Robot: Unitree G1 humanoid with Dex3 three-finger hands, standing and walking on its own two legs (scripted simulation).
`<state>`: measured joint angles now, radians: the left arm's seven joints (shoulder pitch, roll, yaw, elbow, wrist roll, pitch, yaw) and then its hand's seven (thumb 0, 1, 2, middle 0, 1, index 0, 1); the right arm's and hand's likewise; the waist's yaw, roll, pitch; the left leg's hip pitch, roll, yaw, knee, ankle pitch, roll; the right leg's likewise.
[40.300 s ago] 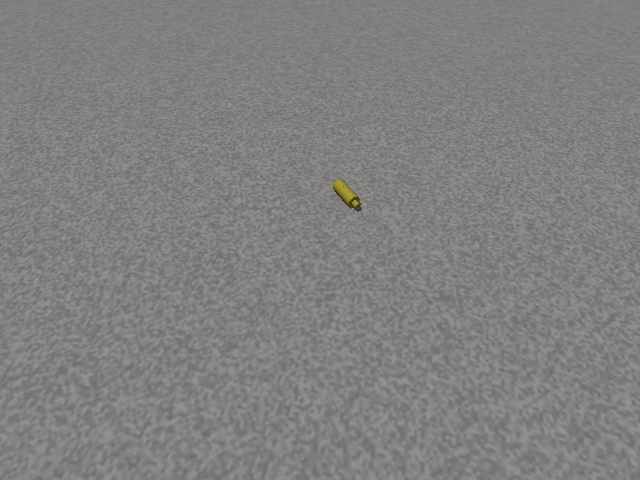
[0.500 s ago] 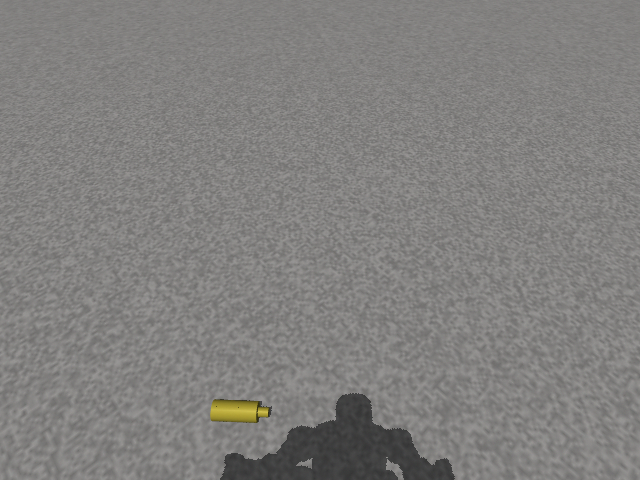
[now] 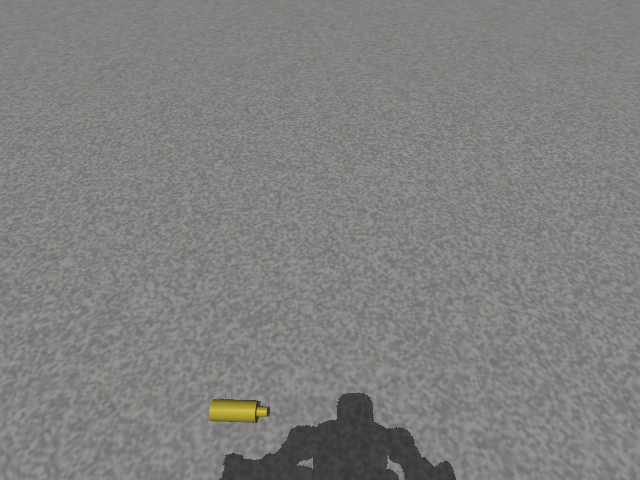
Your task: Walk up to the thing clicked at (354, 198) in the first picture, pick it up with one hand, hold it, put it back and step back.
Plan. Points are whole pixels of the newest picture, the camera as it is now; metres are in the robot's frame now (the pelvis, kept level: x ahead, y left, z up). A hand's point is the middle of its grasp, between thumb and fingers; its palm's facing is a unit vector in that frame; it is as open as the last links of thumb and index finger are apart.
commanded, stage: stand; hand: left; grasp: from above
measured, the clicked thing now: (239, 410) +0.46 +0.26 -0.75
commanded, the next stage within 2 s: step back in 0.02 s
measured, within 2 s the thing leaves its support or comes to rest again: neither
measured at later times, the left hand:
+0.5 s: hand out of the picture +0.08 +0.31 -0.18, palm faces -0.05 -0.93 -0.35, open 7.3 cm
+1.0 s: hand out of the picture -0.04 +0.30 -0.15, palm faces -0.06 -0.91 -0.41, open 7.4 cm
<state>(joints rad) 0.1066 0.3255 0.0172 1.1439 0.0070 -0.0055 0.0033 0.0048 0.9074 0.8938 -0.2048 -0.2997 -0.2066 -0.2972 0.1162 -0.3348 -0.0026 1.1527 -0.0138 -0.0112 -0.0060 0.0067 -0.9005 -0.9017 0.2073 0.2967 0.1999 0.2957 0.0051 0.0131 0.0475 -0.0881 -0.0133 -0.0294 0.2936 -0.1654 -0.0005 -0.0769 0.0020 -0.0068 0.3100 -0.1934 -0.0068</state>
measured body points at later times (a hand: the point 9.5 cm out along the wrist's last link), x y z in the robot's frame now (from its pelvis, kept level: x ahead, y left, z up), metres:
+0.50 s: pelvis -0.07 +0.05 -0.02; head +0.01 +0.08 +0.42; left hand +0.08 +0.35 -0.15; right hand -0.02 -0.27 -0.13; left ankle -0.07 +0.14 -0.75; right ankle -0.08 -0.09 -0.67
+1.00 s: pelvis -0.18 +0.05 -0.02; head -0.13 +0.03 +0.43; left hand -0.04 +0.35 -0.12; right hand -0.11 -0.28 -0.15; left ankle -0.22 +0.19 -0.69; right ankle -0.13 -0.07 -0.75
